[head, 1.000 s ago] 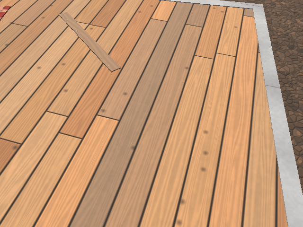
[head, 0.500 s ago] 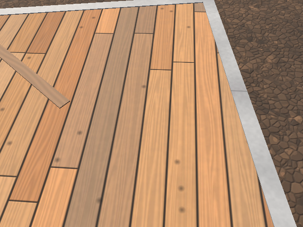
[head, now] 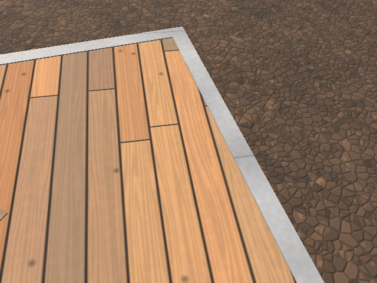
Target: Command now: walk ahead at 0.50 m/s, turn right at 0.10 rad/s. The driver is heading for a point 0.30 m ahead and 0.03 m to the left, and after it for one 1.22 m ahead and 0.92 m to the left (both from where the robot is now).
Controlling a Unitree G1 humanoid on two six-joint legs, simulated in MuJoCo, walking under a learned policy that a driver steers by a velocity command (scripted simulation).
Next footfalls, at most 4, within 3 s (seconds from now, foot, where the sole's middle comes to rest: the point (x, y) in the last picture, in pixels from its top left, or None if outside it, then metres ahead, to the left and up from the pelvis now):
0.22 right None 0.29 -0.16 -0.78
0.74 left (139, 273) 0.53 0.14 -0.78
1.22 right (157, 189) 0.87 0.07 -0.78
1.68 left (109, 231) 0.70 0.26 -0.78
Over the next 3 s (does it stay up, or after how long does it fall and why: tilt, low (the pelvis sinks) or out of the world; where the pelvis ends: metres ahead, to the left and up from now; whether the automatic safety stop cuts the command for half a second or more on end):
stays up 0.92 0.46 -0.02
